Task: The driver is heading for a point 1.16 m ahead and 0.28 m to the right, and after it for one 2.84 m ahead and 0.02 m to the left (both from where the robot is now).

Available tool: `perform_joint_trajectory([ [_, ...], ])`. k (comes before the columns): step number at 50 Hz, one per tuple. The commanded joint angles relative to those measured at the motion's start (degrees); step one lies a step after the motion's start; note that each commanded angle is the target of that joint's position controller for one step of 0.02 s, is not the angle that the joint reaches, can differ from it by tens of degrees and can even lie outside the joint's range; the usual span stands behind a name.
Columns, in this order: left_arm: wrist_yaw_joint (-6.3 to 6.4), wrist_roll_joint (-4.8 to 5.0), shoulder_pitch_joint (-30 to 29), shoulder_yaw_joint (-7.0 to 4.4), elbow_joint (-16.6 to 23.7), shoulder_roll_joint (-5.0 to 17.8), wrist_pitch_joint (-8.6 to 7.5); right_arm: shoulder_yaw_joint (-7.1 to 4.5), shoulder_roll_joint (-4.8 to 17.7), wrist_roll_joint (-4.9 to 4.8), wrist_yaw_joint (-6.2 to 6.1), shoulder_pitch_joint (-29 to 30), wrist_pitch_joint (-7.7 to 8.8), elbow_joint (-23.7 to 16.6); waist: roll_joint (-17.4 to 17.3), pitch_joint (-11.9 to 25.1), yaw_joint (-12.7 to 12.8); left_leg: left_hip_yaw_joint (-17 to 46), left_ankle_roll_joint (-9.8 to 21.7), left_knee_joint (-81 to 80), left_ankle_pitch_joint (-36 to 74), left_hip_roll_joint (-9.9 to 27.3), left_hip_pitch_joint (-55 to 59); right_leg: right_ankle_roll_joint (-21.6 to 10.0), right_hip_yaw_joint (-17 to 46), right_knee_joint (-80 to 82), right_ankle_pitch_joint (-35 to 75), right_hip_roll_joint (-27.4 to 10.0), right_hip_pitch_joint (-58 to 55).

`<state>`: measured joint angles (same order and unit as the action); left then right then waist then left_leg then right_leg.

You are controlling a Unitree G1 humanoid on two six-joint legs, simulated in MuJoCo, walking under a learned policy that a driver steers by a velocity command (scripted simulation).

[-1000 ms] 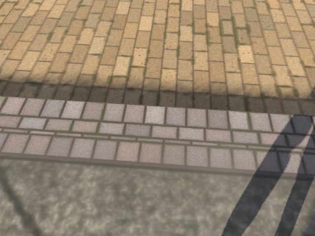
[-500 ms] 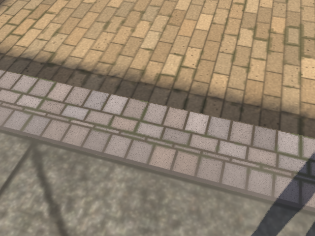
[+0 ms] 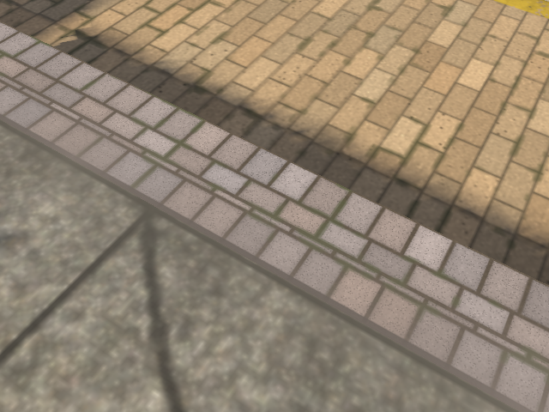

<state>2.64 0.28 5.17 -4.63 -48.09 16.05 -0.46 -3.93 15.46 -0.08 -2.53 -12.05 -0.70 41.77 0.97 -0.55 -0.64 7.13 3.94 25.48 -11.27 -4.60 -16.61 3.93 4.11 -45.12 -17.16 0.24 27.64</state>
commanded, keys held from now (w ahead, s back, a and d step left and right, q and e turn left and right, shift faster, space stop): e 0.10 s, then w+e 0.68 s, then w+q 0.22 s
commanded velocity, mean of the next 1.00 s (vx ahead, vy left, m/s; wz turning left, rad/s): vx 0.33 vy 0.00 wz -0.30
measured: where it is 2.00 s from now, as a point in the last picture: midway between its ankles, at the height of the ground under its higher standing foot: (372, 289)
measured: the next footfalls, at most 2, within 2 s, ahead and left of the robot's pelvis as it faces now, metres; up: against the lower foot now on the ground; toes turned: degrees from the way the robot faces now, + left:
right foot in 0.10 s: +0.05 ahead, -0.15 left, +0.00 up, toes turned +1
right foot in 0.76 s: +0.33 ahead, -0.26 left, +0.00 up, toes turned -24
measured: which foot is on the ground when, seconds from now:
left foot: down 0.00-0.76, up 0.78-1.00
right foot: up 0.00-0.08, down 0.10-0.34, up 0.36-0.74, down 0.76-1.00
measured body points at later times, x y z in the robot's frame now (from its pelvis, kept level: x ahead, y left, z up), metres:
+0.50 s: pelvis +0.08 -0.03 +0.00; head +0.10 -0.02 +0.45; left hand +0.28 +0.20 -0.11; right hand +0.06 -0.32 -0.11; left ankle +0.03 +0.09 -0.74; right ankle +0.08 -0.18 -0.67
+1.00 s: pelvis +0.31 -0.19 +0.00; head +0.33 -0.20 +0.45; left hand +0.50 +0.02 -0.11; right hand +0.31 -0.49 -0.11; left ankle +0.43 -0.04 -0.65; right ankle +0.29 -0.25 -0.74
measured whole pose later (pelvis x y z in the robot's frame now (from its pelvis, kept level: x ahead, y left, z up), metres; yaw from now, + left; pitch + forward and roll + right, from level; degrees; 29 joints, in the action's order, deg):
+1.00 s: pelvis +0.31 -0.19 +0.00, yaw -23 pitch +1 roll -1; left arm -2.6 -0.5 15.3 -3.2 -43.4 14.3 -5.4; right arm -3.3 17.2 -1.3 -0.8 -13.2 4.1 43.1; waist -2.4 -1.6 0.7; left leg 3.4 -0.1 64.7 -11.0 8.4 -38.6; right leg -5.9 -3.2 -20.3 -9.9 5.9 11.5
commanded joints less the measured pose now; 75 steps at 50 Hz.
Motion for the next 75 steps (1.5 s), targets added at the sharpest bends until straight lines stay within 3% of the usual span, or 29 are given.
perform_joint_trajectory([
  [1, -0.79, 0.21, -0.9, -0.15, 3.0, 3.4, -0.99, -1.05, 6.3, 0.81, 0.32, 0.2, 0.57, -3.0, -8.9, 6.5, -1.0, 12.1, 9.5, -4.6, 17.1, 15.5, 6.5, -0.3, -1.4, 4.6, -1.5, -1.5, -4.5],
  [4, -1.97, -0.19, 1.7, 0.77, 1.7, 1.7, -1.55, 0.49, 3.8, 0.66, 0.96, 0.6, 0.89, -1.0, -6.6, 5.3, 1.3, 9.2, 6.5, -2.6, 14.7, 13.0, 3.9, -2.4, -2.9, 22.0, 10.3, -1.3, -15.8],
  [6, -1.92, -1.37, 2.8, 0.09, 2.2, 7.2, -1.49, 0.46, 4.5, 2.07, 1.18, -3.3, 1.96, 0.0, -0.6, 6.7, -1.1, 5.2, 1.4, 1.4, -0.1, 7.3, 1.0, -5.5, 4.5, 21.9, 25.0, -7.6, -22.6],
  [7, -1.88, -0.69, 1.7, -0.38, 1.7, 9.3, -1.17, 0.39, 3.6, 2.29, 1.35, -5.1, 2.5, -0.2, 6.2, 6.3, -4.2, -0.9, -0.8, 2.4, -8.6, 1.8, -0.5, -9.4, 6.5, 21.0, 16.8, -8.7, -20.7],
  [9, -2.04, 0.54, 4.8, -0.67, 1.3, 8.4, -1.0, -0.43, 5.8, 0.81, 1.0, 2.7, 3.03, -1.8, 9.6, 1.2, 0.5, -6.9, -2.7, 10.1, -15.1, -0.2, -3.4, -14.6, 16.5, 29.2, -16.3, -11.0, -14.3],
  [12, -1.41, 0.84, 6.2, -0.84, 1.5, 9.2, -1.98, -0.65, 4.2, -0.82, 1.42, 4.8, 4.71, -3.0, 12.5, -4.5, 0.6, -5.4, -1.5, 10.8, -13.6, 1.9, -6.2, -17.0, 25.8, 34.2, -23.5, -14.1, -11.9],
  [16, -1.05, 1.54, -0.1, -0.32, 5.4, 6.1, -1.67, -2.04, 4.8, -0.76, 2.17, -4.2, 6.95, 0.4, 7.0, 0.9, -5.2, -3.3, 0.4, -2.3, -4.8, 5.7, 17.0, -11.2, 16.3, 25.3, -13.3, -5.0, -1.0],
  [18, -1.37, 2.45, -3.2, 1.1, 10.0, 1.3, -2.83, -4.07, 12.0, 0.29, 2.07, -13.9, 6.83, 2.8, -13.6, 0.0, -7.3, 25.1, 8.8, -15.4, -23.3, 24.7, 27.4, -7.1, 3.4, -0.1, -12.7, 3.4, 18.8],
  [19, -1.6, 2.57, -2.6, 0.15, 10.0, 4.9, -3.44, -3.36, 9.3, 0.82, 1.85, -11.7, 7.06, 2.3, -11.2, -4.0, -5.4, 28.3, 11.7, -15.6, -21.7, 29.0, 25.1, -7.3, 5.4, -9.7, -14.0, -1.0, 24.1],
  [21, -2.34, 2.28, 2.1, -0.12, 7.7, 4.9, -3.5, -2.28, 5.4, 0.21, 1.53, -8.3, 7.27, 1.1, -6.3, -3.5, -2.7, 18.1, 8.6, -15.6, -13.6, 25.0, 26.1, -7.8, 6.0, -16.1, -6.0, -3.6, 25.6],
  [26, -4.54, 1.58, -1.2, 0.88, 10.0, 1.6, -3.08, -2.03, 5.9, 0.43, 1.88, -7.6, 6.75, 1.9, -5.4, -3.4, -3.3, -3.1, 5.1, -16.8, 11.8, 18.4, 20.0, -4.8, 0.0, -13.3, 7.5, -5.4, 21.7],
  [33, -6.88, 1.58, -9.9, 1.67, 16.3, 1.7, -2.97, -2.59, 10.4, -0.99, 1.81, -10.0, 6.12, 3.6, -6.1, -5.9, -4.5, -13.2, 3.4, -15.9, 17.2, 19.5, 16.8, -6.6, -7.4, 5.9, 13.9, -3.7, 10.3],
  [37, -6.57, 1.48, 5.8, -2.03, 14.0, 8.1, -2.16, -3.06, 12.9, -1.28, 1.09, -9.0, 4.71, 3.2, -8.1, 5.1, 6.4, -18.7, 0.2, 9.0, 51.9, 19.0, 16.3, -13.0, -12.0, 10.1, 9.7, 4.5, -14.3],
  [38, -5.38, 1.46, 15.6, -3.96, 11.5, 11.7, -1.5, -2.56, 12.0, -0.86, 0.7, -9.2, 4.99, 2.3, -5.4, 9.7, 11.0, -18.7, -2.1, 24.4, 42.4, 17.1, 4.0, -15.3, -6.4, 10.6, 9.9, 2.9, -31.5],
  [39, -4.42, 1.48, 16.5, -4.79, 11.4, 18.3, -1.52, 0.15, 2.9, 1.5, 1.45, -14.5, 6.04, -1.1, 12.7, 15.7, 4.6, -16.3, -5.6, 47.8, -16.0, 7.5, -20.8, -24.1, 25.2, 14.4, 1.8, -13.9, -51.2],
  [40, -4.41, 0.82, 19.1, -3.3, 12.8, 14.8, -2.22, 0.49, 5.6, -0.59, 2.31, -12.5, 8.42, -1.2, 9.1, 27.7, 7.4, -1.6, -5.0, 57.2, -22.4, 4.3, -25.6, -28.4, 46.8, 26.5, -9.3, -21.4, -54.2],
  [41, -4.89, 0.11, 17.5, -2.24, 11.2, 10.7, -2.84, -0.73, 9.4, -3.23, 2.63, -6.7, 8.94, -2.1, 4.7, 18.6, 8.5, -1.1, -3.9, 57.7, -16.5, 7.2, -30.2, -24.3, 37.8, 28.7, -6.7, -19.8, -48.3],
  [43, -4.99, 0.31, 8.8, -0.84, 11.6, 7.0, -3.77, -0.39, 8.4, -1.95, 1.71, -4.4, 8.76, -1.7, -0.4, 7.2, 3.4, -2.7, -2.9, 49.7, -7.7, 12.6, -25.6, -20.2, 21.8, 28.8, 5.7, -15.6, -28.5],
  [46, -5.3, -0.88, 5.1, -0.27, 10.9, 4.8, -5.48, -0.78, 7.2, -1.46, 1.77, -9.5, 5.75, 0.5, 2.4, 5.0, -1.3, -2.0, -3.1, 44.8, -2.7, 15.1, -16.7, -19.6, 11.7, 33.5, 14.3, -12.3, -16.0],
  [50, -4.65, -1.03, 7.6, -0.48, 7.6, 5.6, -6.67, -0.57, 5.6, -1.0, 1.54, -4.9, 4.2, -0.2, 1.1, -0.2, -0.3, -1.3, -4.5, 37.0, 6.3, 14.6, -22.7, -17.7, 2.5, 36.9, 20.0, -10.8, -14.7],
  [61, -2.43, -0.29, 14.3, -0.69, 2.6, 7.6, -4.22, 1.07, 2.1, -1.16, 5.33, 9.7, 5.5, -6.1, 0.2, -5.0, 6.2, -6.0, -1.7, 11.7, 15.0, 9.3, -30.9, -12.4, -8.3, 33.6, 33.8, -14.1, -34.7],
  [66, -0.78, 0.1, 12.1, -1.32, 3.8, 11.4, -1.76, -0.8, 6.0, -1.13, 6.43, 1.9, 4.71, -7.9, 4.9, 3.6, -0.7, -14.3, 3.2, 10.8, 0.8, 1.4, -12.7, -10.9, -12.1, 13.9, 71.3, -14.3, -35.8],
  [67, -0.56, 0.43, 10.6, -1.22, 4.2, 11.6, -1.74, -2.39, 9.1, -1.25, 5.79, -6.9, 4.59, -6.3, 4.0, 8.0, -5.9, -13.2, 5.4, 6.1, 4.9, 0.1, 0.8, -9.5, -13.6, 2.0, 68.0, -12.5, -30.2],
  [68, -0.55, -0.25, 10.9, -0.25, 5.4, 9.4, -2.68, -3.95, 13.9, -1.15, 4.5, -15.1, 3.92, -5.1, -2.2, 13.8, -9.4, 0.4, 9.5, 4.0, 7.8, 8.7, 18.4, -7.4, -14.0, -16.1, 46.4, -9.1, -16.6],
  [69, -1.93, -1.31, 16.6, 2.1, 7.9, 1.8, -4.62, -4.37, 17.7, -1.15, 4.16, -12.6, 4.32, -6.4, -17.0, 19.9, -2.3, 35.1, 22.6, -0.9, 6.6, 24.1, 38.3, -3.2, -7.6, -39.0, -12.8, 5.2, 9.3],
  [70, -3.31, 0.08, 12.2, 1.07, 8.5, 7.7, -7.03, -3.1, 12.7, -0.87, 4.28, -14.8, 4.36, -6.4, -8.9, 24.4, -6.8, 38.7, 22.0, -5.5, 1.8, 24.1, 41.0, -4.4, 4.4, -41.8, -13.4, 2.6, 15.7],
  [71, -3.8, 2.17, 7.3, 0.88, 10.7, 8.6, -7.84, -2.38, 10.0, -0.54, 4.18, -12.9, 4.42, -6.4, -5.7, 15.8, -6.4, 29.3, 18.5, -5.9, 2.0, 21.9, 34.9, -5.2, 4.2, -38.5, -10.0, -0.4, 18.4],
  [72, -3.65, 1.37, 5.6, 1.3, 11.6, 7.4, -8.15, -2.04, 9.0, -0.85, 4.34, -9.0, 4.5, -6.7, 1.1, 8.5, -3.3, 22.6, 16.3, -6.9, 7.3, 19.1, 24.9, -5.4, 2.8, -31.7, -6.7, -2.8, 17.7],
  [75, -3.28, -0.86, 7.5, 0.5, 11.4, 7.6, -6.36, -1.2, 7.1, -0.23, 3.73, -2.8, 4.53, -8.5, -0.7, 3.0, 1.5, 15.2, 14.9, -10.7, 15.9, 14.4, 9.5, -3.1, 1.2, -21.7, -2.5, -5.6, 10.0],
])
Keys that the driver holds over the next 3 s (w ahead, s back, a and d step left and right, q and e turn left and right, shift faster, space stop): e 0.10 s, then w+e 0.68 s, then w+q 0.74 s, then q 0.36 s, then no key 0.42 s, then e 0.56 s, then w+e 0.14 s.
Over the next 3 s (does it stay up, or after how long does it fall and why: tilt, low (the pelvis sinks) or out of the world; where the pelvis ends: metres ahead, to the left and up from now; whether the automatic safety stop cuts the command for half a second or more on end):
stays up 0.80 -0.27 -0.01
